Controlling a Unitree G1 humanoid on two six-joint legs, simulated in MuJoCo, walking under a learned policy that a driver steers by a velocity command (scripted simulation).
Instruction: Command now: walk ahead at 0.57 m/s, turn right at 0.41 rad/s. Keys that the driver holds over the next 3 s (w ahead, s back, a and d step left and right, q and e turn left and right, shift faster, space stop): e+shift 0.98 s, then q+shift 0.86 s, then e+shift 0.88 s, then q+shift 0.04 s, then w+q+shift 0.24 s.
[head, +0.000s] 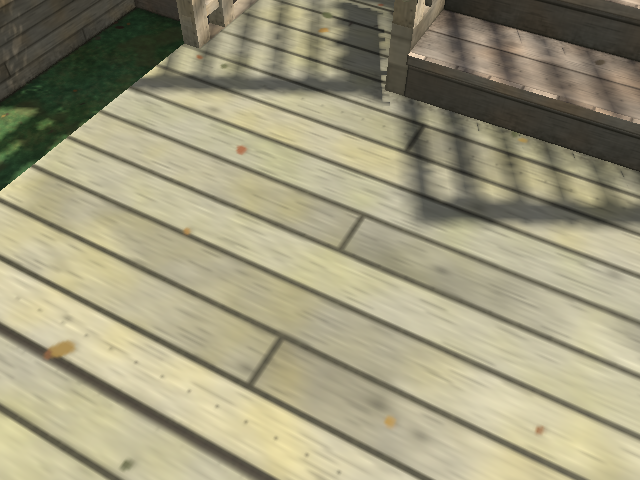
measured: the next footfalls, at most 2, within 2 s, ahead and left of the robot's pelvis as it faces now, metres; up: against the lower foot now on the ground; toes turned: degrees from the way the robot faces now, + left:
right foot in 0.14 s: +0.36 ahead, -0.07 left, +0.00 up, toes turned -6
left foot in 0.72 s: +0.45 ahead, +0.07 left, +0.00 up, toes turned -47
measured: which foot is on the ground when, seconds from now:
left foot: down 0.00-0.14, up 0.16-0.70, down 0.72-1.00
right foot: up 0.00-0.12, down 0.14-0.72, up 0.74-1.00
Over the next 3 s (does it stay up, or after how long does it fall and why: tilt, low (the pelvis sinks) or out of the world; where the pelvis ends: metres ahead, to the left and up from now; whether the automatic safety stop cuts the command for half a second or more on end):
stays up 0.41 0.02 0.00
